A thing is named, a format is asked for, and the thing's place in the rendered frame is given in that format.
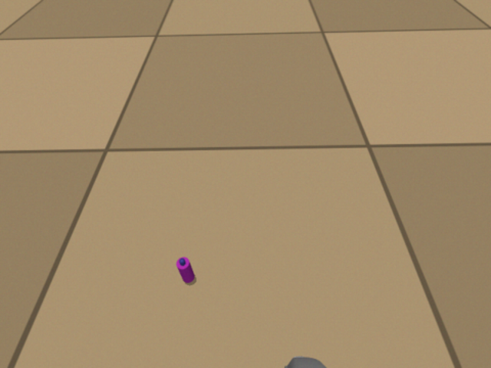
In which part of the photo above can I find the bottle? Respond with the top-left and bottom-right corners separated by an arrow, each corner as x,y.
176,257 -> 195,283

